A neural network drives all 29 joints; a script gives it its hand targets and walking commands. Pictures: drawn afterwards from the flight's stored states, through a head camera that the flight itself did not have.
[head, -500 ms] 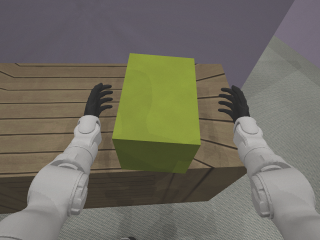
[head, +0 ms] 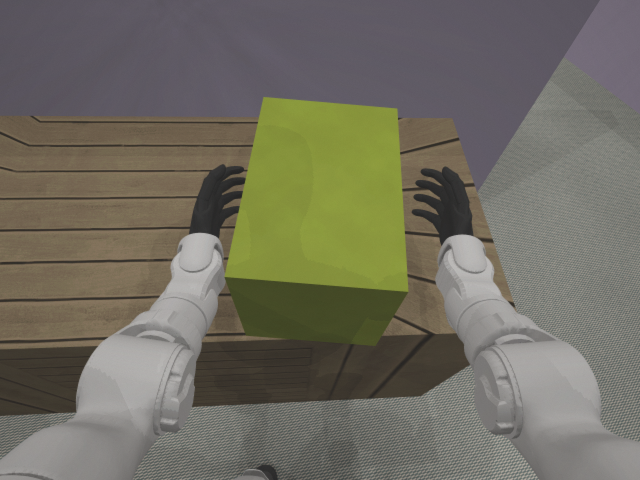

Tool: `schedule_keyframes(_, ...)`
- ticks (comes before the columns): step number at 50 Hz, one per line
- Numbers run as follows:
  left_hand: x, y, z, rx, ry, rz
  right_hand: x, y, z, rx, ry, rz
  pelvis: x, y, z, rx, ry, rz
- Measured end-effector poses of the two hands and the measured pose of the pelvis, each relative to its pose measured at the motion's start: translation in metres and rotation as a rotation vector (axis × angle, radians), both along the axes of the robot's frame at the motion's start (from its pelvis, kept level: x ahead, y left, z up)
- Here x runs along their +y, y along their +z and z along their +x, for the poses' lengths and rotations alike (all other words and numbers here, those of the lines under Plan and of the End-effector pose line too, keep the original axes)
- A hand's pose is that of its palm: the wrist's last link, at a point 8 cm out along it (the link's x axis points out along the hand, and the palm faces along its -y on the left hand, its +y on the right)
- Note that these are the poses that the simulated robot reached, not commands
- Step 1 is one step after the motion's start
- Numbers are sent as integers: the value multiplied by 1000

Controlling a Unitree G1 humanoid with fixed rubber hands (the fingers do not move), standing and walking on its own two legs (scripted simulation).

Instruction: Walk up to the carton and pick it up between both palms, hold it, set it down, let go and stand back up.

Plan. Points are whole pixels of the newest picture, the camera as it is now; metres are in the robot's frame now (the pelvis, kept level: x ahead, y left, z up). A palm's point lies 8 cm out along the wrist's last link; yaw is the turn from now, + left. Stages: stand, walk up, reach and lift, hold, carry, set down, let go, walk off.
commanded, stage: reach and lift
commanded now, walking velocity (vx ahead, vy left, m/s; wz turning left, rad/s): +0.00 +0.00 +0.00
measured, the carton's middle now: (320, 223) +0.47 +0.05 -0.04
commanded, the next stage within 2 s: none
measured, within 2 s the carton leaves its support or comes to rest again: leaves its support in 1.74 s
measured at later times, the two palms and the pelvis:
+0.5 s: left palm (222, 233) +0.40 +0.17 +0.03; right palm (449, 249) +0.41 -0.12 +0.04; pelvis -0.01 +0.00 +0.01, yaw +1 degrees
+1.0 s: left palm (230, 236) +0.39 +0.16 +0.03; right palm (458, 254) +0.40 -0.13 +0.04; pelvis +0.00 -0.01 +0.01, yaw +1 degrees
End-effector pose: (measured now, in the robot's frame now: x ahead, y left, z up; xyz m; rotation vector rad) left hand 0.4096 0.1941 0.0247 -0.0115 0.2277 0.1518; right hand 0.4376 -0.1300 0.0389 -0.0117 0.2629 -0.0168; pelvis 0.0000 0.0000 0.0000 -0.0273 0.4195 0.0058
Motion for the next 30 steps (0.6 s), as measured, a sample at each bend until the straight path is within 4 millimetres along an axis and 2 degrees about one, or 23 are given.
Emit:
schedule_keyframes(6,-3,0,-2,-2,3,8,21,-2,-5,0,11,17,1,0,-1,-9,0,-1)
schedule_keyframes(20,-17,2,-9,10,-14,34,10,-2,-23,-16,-54,-4,-1,4,-8,-89,3,3)
schedule_keyframes(30,-25,7,-13,20,-32,52,3,-3,-34,-42,-81,-28,-5,8,-4,-141,9,14)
